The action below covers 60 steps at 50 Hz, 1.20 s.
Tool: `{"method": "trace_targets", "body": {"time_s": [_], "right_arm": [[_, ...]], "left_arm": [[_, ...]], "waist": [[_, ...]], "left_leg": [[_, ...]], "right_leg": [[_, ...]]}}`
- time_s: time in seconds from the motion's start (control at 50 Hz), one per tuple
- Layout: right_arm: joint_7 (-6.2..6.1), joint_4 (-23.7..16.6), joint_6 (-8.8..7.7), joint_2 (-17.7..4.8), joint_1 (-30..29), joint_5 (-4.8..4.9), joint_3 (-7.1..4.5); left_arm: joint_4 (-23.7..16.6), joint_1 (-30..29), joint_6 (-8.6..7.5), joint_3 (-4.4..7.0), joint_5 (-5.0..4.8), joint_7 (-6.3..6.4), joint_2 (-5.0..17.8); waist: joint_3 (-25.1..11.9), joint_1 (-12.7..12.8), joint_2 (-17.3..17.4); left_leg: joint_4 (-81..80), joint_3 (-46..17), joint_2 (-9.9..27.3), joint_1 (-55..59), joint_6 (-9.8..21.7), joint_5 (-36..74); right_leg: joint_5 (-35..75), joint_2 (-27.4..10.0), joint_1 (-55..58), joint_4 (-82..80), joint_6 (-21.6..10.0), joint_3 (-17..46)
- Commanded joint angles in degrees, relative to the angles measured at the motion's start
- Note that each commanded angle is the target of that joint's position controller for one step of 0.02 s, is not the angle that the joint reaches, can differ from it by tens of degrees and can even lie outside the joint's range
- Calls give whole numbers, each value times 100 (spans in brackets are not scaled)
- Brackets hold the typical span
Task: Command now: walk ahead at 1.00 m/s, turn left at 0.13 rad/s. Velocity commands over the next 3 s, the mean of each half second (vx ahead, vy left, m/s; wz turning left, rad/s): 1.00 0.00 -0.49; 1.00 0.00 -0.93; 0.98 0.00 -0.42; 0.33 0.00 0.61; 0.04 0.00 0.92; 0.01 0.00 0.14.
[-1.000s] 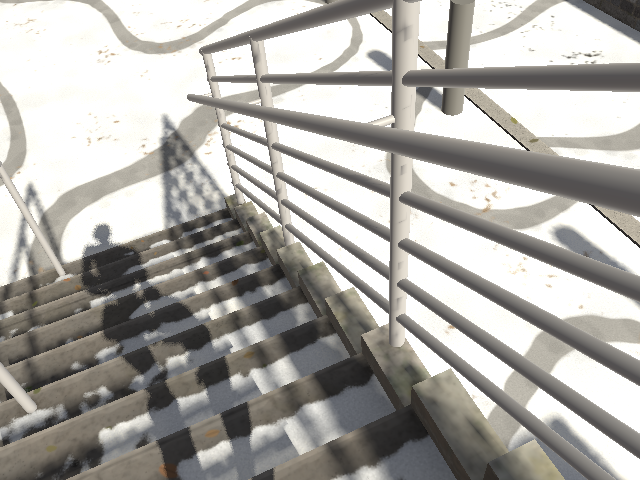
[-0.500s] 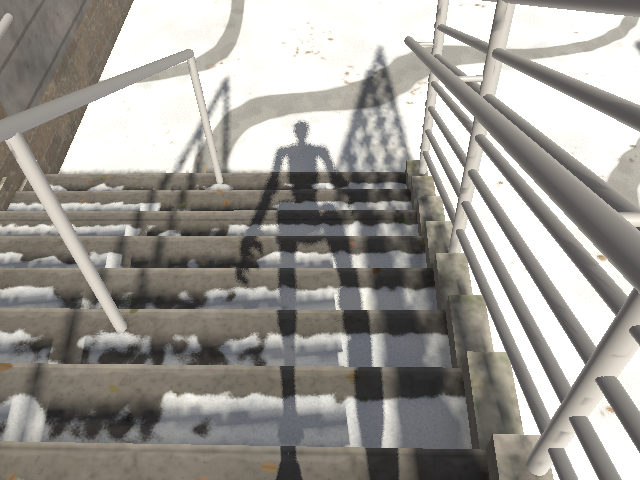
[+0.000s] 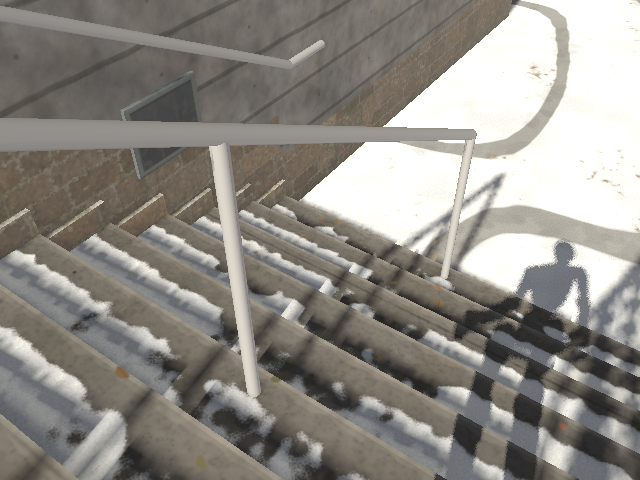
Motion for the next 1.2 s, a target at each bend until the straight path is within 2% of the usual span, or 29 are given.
{"method": "trace_targets", "body": {"time_s": [0.02,0.06,0.08,0.1,0.16,0.2,0.24,0.3,0.34,0.36,0.44,0.52,0.54,0.6,0.62,0.66,0.68,0.7,0.74,0.8,0.82,0.86,0.9,0.96,1.02,1.04,1.06,1.14,1.2], "right_arm": [[-68,-1557,-128,823,-424,-19,332],[-128,-1695,-137,408,-1711,-417,310],[-87,-2311,-235,352,-1846,-464,355],[-32,-2811,-324,62,-2845,-90,382],[419,-1551,-135,-291,-1059,-81,155],[244,-1428,-112,-311,-1445,-181,170],[118,-1869,-383,-359,-3171,-96,109],[199,-1741,-837,-190,-3200,67,55],[313,-1331,-957,-310,-1161,-56,-93],[255,-1142,-922,-464,-742,-153,-131],[-122,-434,-986,-369,-44,-253,-219],[-368,-232,-1085,367,-472,242,-52],[-356,-115,-1092,-69,-194,284,-160],[-598,-40,-1213,-142,-653,72,-139],[-593,-305,-1200,86,-1085,-17,-12],[-641,-195,-738,-668,-1592,-62,-133],[-489,-424,-515,-487,-1224,-150,-65],[-355,-1228,-571,-510,-540,-128,53],[-115,-948,-531,-583,-766,-553,162],[-156,-564,-343,-810,-390,-589,89],[-143,-956,-288,-833,-1354,-319,126],[-71,-581,-232,-469,-580,-266,196],[-11,-805,-440,-458,-789,-40,226],[12,-1190,-270,-84,-1032,91,302],[-257,-375,-98,-920,2458,402,-263],[-113,-193,-99,-694,2624,234,-193],[8,-268,-183,-341,1889,-118,21],[-6,81,-373,-15,1234,28,45],[-100,-240,-500,-306,29,-143,110]], "left_arm": [[970,2210,52,148,50,-146,751],[879,2191,-150,71,-71,-29,551],[551,1323,-293,289,67,157,1569],[237,288,-363,236,282,405,1182],[566,888,-32,373,-33,459,1527],[824,1755,-55,357,-233,325,855],[1065,2591,31,329,52,231,639],[1223,3029,197,94,45,160,-83],[1027,1946,214,210,-242,204,658],[711,957,229,368,-33,249,1133],[403,-86,43,437,315,215,790],[409,732,32,349,457,-101,41],[145,909,133,272,471,-69,-204],[-210,1100,-99,256,454,-75,236],[-69,1490,-182,195,330,-110,424],[692,3512,147,343,326,-227,801],[552,3389,382,404,168,-114,1448],[83,3199,521,435,-55,129,1832],[-86,2986,529,338,-112,374,1474],[369,2051,128,336,98,378,1424],[79,1165,135,172,249,371,1102],[343,913,121,210,172,370,1077],[479,439,-69,116,-193,379,541],[602,713,22,182,-163,333,765],[398,-232,94,290,219,127,763],[70,-670,60,140,174,149,-12],[-364,549,42,-25,-224,282,-633],[-458,-595,314,-85,469,173,-344],[-551,-835,352,-48,79,-50,-126]], "waist": [[869,-362,-2113],[1267,-72,359],[901,-494,-719],[1751,-843,-541],[353,-755,-643],[872,-215,-78],[993,826,-373],[454,1018,588],[-539,-616,902],[-672,-1051,720],[503,-1228,634],[1066,-512,484],[582,-401,821],[781,165,799],[535,697,-705],[-226,1791,-817],[-110,1512,-1717],[-1735,976,-2995],[-634,889,5],[492,-275,625],[1269,-564,1408],[1148,-898,333],[889,-923,514],[502,-297,-730],[-504,-2444,319],[-49,-2413,772],[-242,-836,1943],[1383,-396,380],[1769,258,192]], "left_leg": [[2426,-207,-63,-5610,120,99],[1473,165,961,-5604,117,507],[359,-312,1528,-5769,-213,1084],[-2342,-406,2049,-4693,-612,2522],[-3274,394,1843,377,-581,4867],[-3716,407,1839,-730,-643,5344],[-5463,599,1541,-2710,-696,4902],[-7319,430,1158,160,-964,5037],[-7561,-616,2043,3460,-385,5061],[-7470,-860,2423,3996,-276,4681],[-6904,63,2232,2822,-394,4321],[-6518,1111,1746,-714,-462,3816],[-5845,473,2505,-921,-349,4293],[-3316,438,2916,-475,-673,3049],[-2943,1347,2538,-1304,-839,2967],[373,1742,1867,-2211,-565,2305],[2729,1568,1053,-3942,-652,-835],[2771,880,1351,-5099,-852,-1087],[2315,414,1736,-5869,-869,-1168],[251,-389,1916,-5254,-1004,643],[-1818,-78,1796,-3746,-1350,1729],[-1832,638,1376,-1710,-1171,3318],[-4809,892,1159,41,-918,6843],[-6125,715,861,990,-751,6593],[-6984,403,1416,3938,-502,5877],[-6507,-99,2229,3842,-393,5542],[-4939,-874,3168,4263,-511,9027],[-7284,-3077,3383,594,342,1513],[-7821,-1186,2512,-2671,84,1516]], "right_leg": [[2323,-1643,3235,-655,-1131,3603],[156,-1446,1542,-843,-1533,3249],[-1678,-2156,1060,-1612,-2014,5342],[-2603,-1845,-917,-2683,-1732,5386],[-2328,-623,-2578,-1544,-1215,2646],[-1275,-328,-1282,-429,-1236,2469],[-1077,-89,1290,360,-1433,2589],[-1349,526,-8,1974,-958,1708],[-1140,610,-2223,3887,-505,856],[-2536,385,-2808,4271,-507,962],[-2160,-369,-3082,2277,-524,190],[225,266,-23,737,30,-941],[673,192,288,2066,-90,-978],[1777,-318,-1039,1395,-594,-219],[3370,-124,453,-535,-507,-615],[3487,-89,3595,-1229,-1327,-453],[3114,-300,4464,610,-1623,371],[4473,-1001,5871,1173,-1976,1955],[1820,-1312,4439,-248,-2240,3819],[1278,-1926,1124,-272,-2392,5937],[431,-1017,-1349,-409,-2017,4460],[1141,-298,-2619,-42,-1653,3308],[-1061,1076,-3137,928,-1123,1699],[-531,1018,-1657,1293,-1077,1673],[-341,1344,-2126,6533,-740,840],[-4140,1703,-3198,8654,-827,545],[-4547,1209,-4299,8967,-919,663],[-2980,207,-5223,7349,-847,1002],[-179,300,-2454,2908,-348,763]]}}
